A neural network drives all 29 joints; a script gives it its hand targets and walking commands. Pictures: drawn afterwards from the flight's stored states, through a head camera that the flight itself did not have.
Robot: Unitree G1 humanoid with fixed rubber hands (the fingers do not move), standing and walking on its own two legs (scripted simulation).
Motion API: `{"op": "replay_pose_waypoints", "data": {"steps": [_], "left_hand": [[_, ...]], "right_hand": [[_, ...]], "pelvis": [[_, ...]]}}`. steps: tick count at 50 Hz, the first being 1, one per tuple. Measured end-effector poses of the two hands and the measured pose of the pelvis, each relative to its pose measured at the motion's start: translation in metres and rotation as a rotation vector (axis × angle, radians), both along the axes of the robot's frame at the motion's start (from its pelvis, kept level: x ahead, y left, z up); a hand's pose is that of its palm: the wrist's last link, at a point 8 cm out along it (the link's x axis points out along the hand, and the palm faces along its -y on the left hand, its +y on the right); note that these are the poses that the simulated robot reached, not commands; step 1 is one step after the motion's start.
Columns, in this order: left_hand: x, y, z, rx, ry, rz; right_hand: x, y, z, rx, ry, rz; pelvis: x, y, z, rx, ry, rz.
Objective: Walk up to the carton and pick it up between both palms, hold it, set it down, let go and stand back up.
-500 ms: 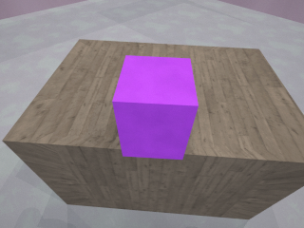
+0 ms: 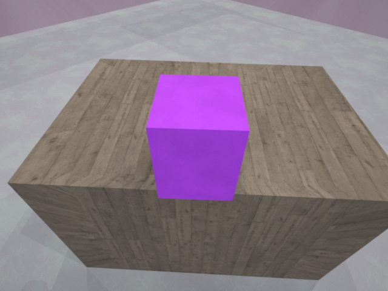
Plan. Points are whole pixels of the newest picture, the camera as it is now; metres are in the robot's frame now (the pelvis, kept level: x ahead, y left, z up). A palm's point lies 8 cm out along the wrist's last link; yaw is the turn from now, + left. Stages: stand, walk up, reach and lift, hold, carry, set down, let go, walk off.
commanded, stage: stand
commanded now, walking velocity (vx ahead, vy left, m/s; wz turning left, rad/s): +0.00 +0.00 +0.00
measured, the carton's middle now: (197, 138) +0.48 +0.01 +0.06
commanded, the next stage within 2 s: reach and lift in 0.26 s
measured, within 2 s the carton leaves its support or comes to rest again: neither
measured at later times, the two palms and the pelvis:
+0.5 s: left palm (91, 289) +0.18 +0.25 -0.14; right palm out of the picture +0.17 -0.23 -0.15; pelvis -0.05 +0.01 -0.04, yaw -1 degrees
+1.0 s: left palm (116, 279) +0.19 +0.18 -0.10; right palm (295, 289) +0.18 -0.21 -0.10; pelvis +0.00 +0.01 -0.01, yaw -2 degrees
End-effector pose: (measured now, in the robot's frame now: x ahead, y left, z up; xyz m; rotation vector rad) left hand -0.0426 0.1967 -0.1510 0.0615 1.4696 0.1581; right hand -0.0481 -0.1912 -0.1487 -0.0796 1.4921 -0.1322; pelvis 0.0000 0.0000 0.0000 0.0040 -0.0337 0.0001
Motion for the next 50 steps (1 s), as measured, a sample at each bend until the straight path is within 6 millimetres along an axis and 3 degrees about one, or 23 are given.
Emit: {"op": "replay_pose_waypoints", "data": {"steps": [15,16,18,20,22,25,27,29,32,35,37,41,44,50], "left_hand": [[-0.010,-0.005,-0.001,-0.019,0.030,0.014],[0.001,-0.002,-0.003,-0.027,0.031,0.014],[0.037,0.022,-0.008,0.013,0.039,0.001],[0.093,0.049,-0.010,0.077,-0.016,-0.025],[0.156,0.064,-0.007,0.121,-0.126,-0.037],[0.226,0.055,0.007,0.087,-0.260,-0.051],[0.243,0.032,0.016,0.029,-0.278,-0.075],[0.238,0.007,0.021,-0.031,-0.258,-0.100],[0.208,-0.021,0.023,-0.090,-0.182,-0.119],[0.176,-0.029,0.022,-0.098,-0.136,-0.111],[0.167,-0.023,0.021,-0.071,-0.151,-0.105],[0.179,-0.001,0.025,0.004,-0.240,-0.097],[0.200,0.007,0.032,0.023,-0.301,-0.095],[0.236,-0.012,0.054,-0.026,-0.397,-0.130]], "right_hand": [[0.005,0.007,-0.002,0.014,0.000,0.003],[0.014,0.002,-0.004,0.005,0.011,-0.015],[0.042,-0.027,-0.008,-0.062,0.032,-0.037],[0.093,-0.051,-0.011,-0.118,-0.034,-0.035],[0.153,-0.060,-0.010,-0.128,-0.156,-0.033],[0.220,-0.044,0.003,-0.056,-0.296,-0.023],[0.236,-0.020,0.010,0.012,-0.314,-0.003],[0.235,0.005,0.014,0.080,-0.301,0.021],[0.212,0.030,0.018,0.124,-0.251,0.038],[0.184,0.029,0.019,0.089,-0.215,0.021],[0.173,0.017,0.019,0.046,-0.221,-0.002],[0.172,-0.010,0.022,-0.015,-0.266,-0.029],[0.187,-0.023,0.028,-0.035,-0.326,-0.026],[0.225,-0.017,0.050,0.005,-0.447,-0.005]], "pelvis": [[-0.004,0.001,-0.001,-0.003,0.011,0.003],[-0.008,0.002,-0.003,-0.004,0.030,0.005],[-0.021,0.003,-0.010,-0.005,0.053,0.001],[-0.035,0.005,-0.021,-0.003,0.097,-0.009],[-0.045,0.006,-0.035,0.005,0.153,-0.016],[-0.050,0.007,-0.045,0.013,0.213,-0.022],[-0.046,0.008,-0.040,0.011,0.226,-0.021],[-0.037,0.009,-0.030,0.011,0.215,-0.022],[-0.020,0.010,-0.013,0.012,0.173,-0.024],[-0.005,0.010,-0.004,0.012,0.129,-0.024],[-0.002,0.010,-0.003,0.010,0.115,-0.024],[-0.005,0.008,-0.006,0.007,0.118,-0.024],[-0.008,0.008,-0.009,0.006,0.138,-0.024],[-0.004,0.007,-0.009,0.005,0.147,-0.028]]}}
